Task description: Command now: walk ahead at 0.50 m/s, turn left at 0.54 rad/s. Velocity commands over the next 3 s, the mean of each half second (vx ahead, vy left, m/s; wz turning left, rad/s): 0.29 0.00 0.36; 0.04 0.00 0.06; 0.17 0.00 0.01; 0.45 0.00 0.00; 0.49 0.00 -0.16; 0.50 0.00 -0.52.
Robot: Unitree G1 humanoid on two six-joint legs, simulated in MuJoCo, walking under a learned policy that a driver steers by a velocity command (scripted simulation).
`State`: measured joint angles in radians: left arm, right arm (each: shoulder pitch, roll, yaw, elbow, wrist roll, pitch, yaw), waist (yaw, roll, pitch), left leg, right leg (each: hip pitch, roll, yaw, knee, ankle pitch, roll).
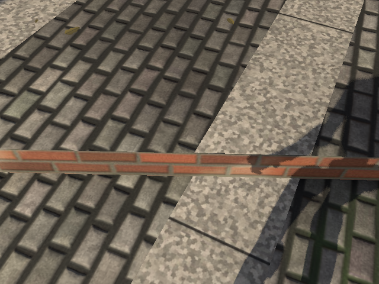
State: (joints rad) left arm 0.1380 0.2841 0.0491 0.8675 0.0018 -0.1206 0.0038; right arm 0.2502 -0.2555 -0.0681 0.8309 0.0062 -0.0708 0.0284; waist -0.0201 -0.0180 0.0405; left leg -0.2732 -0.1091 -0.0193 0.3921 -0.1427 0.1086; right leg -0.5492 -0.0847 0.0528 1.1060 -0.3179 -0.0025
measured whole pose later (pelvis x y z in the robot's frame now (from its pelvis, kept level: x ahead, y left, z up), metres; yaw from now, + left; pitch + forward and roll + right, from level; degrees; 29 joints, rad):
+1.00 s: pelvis +0.26 -0.02 +0.00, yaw +10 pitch -1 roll +0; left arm 0.18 0.25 0.02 0.98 0.01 -0.02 0.03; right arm 0.22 -0.23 -0.01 0.98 0.00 -0.02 -0.02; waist 0.01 0.00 0.03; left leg -0.16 -0.03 -0.03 0.49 -0.31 0.02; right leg -0.27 0.02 -0.02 0.47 -0.19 -0.02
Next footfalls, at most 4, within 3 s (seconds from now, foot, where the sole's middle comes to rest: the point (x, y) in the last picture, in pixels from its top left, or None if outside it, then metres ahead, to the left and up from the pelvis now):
0.28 right None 0.35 -0.12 -0.78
0.62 left None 0.25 0.08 -0.78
1.84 left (161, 233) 0.65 0.11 -0.78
2.50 right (190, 123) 1.04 -0.01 -0.62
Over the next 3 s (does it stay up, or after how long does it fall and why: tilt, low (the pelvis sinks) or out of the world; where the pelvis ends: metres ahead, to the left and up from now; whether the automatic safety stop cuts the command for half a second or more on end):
stays up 1.23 0.03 0.13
